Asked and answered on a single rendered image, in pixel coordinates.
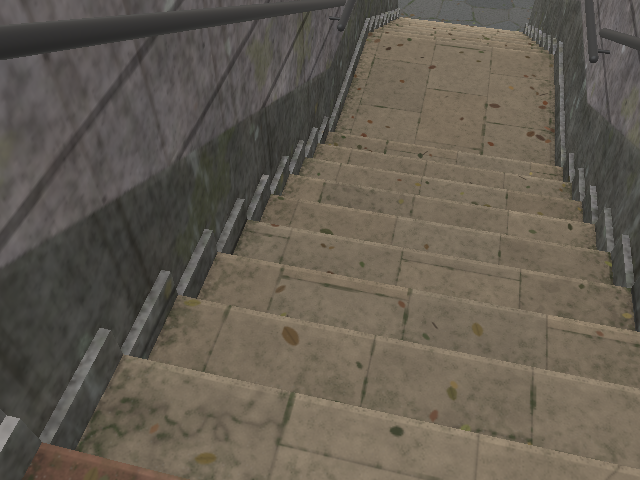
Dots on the stairs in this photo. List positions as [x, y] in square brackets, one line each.
[461, 34]
[400, 312]

